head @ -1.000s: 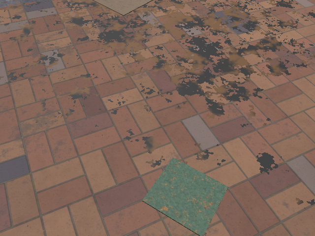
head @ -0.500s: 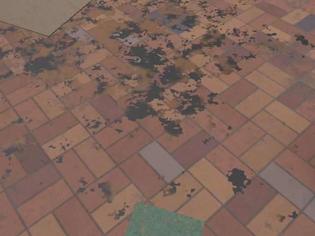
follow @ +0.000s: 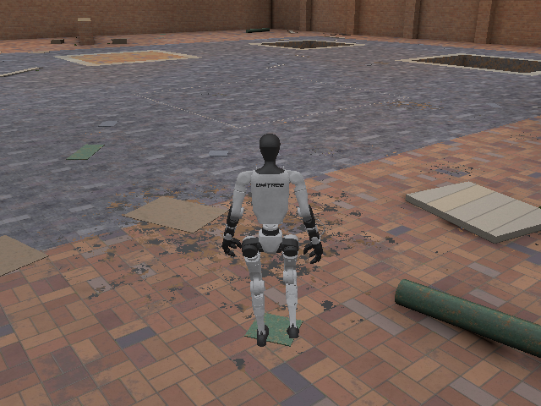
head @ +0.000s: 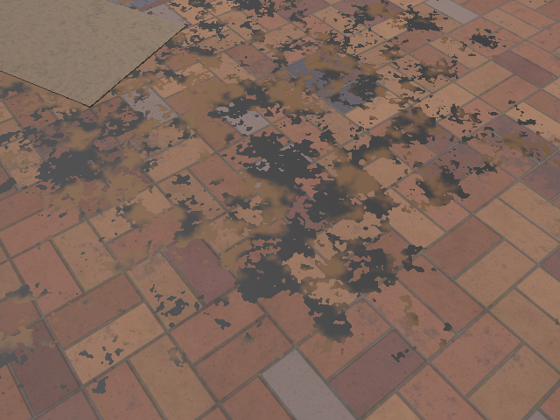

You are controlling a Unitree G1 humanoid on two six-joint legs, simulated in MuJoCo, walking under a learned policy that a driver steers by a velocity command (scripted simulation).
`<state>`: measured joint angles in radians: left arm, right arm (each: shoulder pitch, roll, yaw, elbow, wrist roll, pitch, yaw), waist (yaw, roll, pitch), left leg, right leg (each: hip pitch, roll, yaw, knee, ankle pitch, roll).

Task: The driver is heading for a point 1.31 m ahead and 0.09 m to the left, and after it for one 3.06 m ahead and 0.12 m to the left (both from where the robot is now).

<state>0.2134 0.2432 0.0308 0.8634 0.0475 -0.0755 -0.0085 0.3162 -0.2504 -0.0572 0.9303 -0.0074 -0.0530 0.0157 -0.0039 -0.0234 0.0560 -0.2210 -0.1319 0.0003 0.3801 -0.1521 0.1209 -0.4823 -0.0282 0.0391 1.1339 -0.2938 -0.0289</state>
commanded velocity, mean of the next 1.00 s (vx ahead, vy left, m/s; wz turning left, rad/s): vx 0.38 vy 0.00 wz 0.20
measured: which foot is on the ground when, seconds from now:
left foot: down 0.00-0.32, up 0.34-0.76, down 0.78-1.00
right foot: up 0.00-0.30, down 0.32-0.80, up 0.82-1.00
